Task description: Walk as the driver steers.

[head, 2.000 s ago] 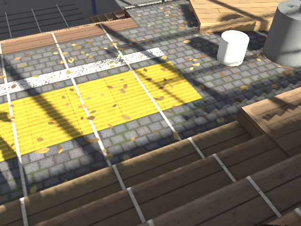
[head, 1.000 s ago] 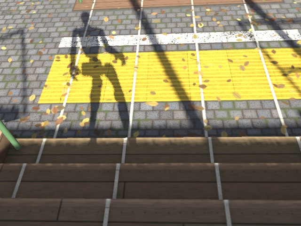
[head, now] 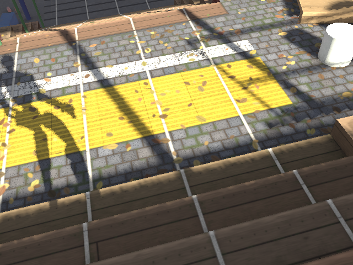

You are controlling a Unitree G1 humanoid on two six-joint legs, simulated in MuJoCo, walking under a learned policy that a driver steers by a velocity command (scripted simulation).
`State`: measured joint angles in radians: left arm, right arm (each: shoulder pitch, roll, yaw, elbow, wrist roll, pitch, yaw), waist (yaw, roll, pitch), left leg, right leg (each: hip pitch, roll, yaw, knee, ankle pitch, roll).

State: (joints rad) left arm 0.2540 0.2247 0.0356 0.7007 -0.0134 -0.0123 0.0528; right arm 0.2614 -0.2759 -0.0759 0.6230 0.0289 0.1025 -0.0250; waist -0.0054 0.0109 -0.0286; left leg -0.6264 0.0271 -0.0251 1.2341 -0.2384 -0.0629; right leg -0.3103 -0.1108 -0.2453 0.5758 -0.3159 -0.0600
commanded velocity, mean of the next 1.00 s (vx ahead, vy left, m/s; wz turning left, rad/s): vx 0.87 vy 0.00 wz -0.01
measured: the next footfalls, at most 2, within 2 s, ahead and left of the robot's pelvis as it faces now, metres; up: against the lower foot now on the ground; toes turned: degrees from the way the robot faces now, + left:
left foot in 0.34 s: +0.07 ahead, +0.21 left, +0.00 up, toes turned +21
right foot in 0.64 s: +0.30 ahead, +0.16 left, -0.15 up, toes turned +12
